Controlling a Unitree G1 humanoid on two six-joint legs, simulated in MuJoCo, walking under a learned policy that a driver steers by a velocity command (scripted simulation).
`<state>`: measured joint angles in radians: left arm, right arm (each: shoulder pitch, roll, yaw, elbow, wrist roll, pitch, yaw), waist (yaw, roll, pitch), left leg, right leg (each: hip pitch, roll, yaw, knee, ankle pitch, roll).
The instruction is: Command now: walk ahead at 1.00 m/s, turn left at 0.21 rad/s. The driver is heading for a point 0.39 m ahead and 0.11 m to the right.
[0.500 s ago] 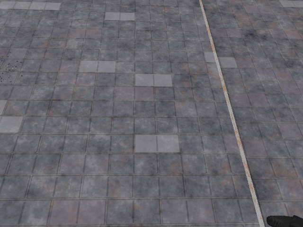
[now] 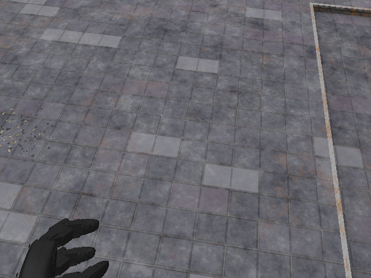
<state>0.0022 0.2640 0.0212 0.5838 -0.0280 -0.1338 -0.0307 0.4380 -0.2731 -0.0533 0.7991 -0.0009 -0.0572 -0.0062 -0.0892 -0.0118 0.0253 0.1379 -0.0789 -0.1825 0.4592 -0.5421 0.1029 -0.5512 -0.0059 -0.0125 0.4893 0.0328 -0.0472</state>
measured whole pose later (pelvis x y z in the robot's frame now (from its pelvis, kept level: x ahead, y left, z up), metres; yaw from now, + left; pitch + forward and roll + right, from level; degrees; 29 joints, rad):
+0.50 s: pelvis +0.42 -0.02 +0.00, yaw +0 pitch +2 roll -1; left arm 0.44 0.26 0.03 0.87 0.00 -0.05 0.01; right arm -0.01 -0.23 0.00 0.66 -0.04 -0.13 0.05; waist 0.06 0.00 0.05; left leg -0.57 -0.05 0.01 0.52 0.01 0.07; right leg -0.07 0.07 0.07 0.92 -0.58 0.01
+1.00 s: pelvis +0.55 -0.05 +0.03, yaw +0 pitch +0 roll +1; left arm 0.23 0.22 0.02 0.87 0.02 -0.01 0.03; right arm 0.18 -0.23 -0.02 0.91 -0.02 -0.01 -0.01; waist -0.01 0.01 -0.01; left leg -0.31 -0.03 0.00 0.50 -0.19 0.01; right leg -0.28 -0.03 0.03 0.55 -0.26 0.03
